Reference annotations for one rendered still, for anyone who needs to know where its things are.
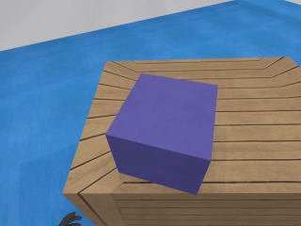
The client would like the left robot hand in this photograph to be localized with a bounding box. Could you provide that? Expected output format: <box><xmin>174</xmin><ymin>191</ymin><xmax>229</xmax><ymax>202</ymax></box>
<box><xmin>58</xmin><ymin>212</ymin><xmax>82</xmax><ymax>226</ymax></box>

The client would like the carton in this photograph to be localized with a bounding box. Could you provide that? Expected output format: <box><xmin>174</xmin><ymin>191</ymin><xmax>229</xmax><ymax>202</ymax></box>
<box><xmin>105</xmin><ymin>73</ymin><xmax>218</xmax><ymax>196</ymax></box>

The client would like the pedestal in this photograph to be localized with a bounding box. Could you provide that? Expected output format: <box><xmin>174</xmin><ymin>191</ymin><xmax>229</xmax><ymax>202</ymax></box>
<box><xmin>62</xmin><ymin>56</ymin><xmax>301</xmax><ymax>226</ymax></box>

